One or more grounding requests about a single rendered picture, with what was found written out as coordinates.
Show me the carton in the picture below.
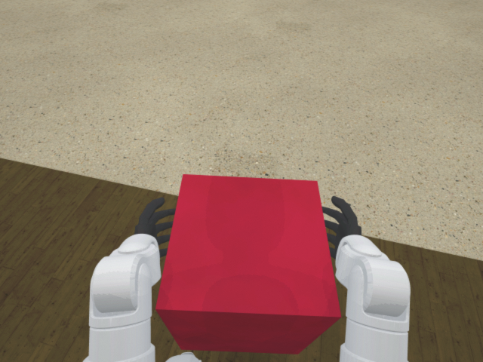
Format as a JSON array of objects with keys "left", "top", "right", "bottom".
[{"left": 155, "top": 174, "right": 341, "bottom": 354}]

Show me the right robot forearm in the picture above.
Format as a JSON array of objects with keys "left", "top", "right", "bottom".
[{"left": 335, "top": 235, "right": 411, "bottom": 362}]

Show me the right robot hand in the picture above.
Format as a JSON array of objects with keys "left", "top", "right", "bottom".
[{"left": 322, "top": 196, "right": 361, "bottom": 260}]

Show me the left robot forearm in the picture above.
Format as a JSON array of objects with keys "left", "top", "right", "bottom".
[{"left": 83, "top": 234, "right": 161, "bottom": 362}]

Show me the left robot hand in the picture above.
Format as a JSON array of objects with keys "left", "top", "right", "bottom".
[{"left": 134, "top": 198, "right": 176, "bottom": 258}]

